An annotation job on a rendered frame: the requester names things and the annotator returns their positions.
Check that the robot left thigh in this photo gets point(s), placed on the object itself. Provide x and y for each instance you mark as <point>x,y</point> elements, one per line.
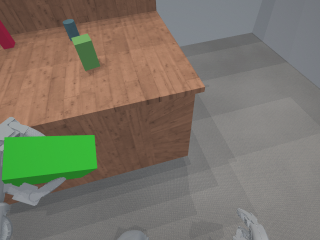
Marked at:
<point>133,235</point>

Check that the sponge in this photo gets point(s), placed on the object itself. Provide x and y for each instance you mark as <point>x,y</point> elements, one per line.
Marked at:
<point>41,159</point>

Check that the robot right hand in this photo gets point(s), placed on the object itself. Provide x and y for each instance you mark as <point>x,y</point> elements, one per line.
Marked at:
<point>256,230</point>

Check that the robot left forearm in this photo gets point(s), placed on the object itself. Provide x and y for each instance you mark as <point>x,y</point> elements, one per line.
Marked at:
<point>6,226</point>

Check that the table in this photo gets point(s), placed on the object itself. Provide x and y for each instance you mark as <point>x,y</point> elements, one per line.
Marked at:
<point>138,103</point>

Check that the robot left hand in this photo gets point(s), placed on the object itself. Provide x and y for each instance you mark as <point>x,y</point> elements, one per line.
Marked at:
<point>26,193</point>

